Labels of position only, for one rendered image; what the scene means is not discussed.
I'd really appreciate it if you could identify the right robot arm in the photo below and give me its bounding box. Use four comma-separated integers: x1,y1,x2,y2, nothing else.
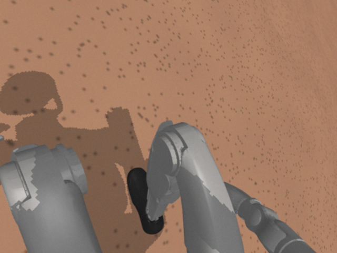
238,198,316,253

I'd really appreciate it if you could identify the right robot hand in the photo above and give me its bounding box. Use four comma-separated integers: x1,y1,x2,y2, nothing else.
224,182,251,215

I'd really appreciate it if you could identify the right robot foot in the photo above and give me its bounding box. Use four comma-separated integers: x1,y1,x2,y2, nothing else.
127,168,164,235

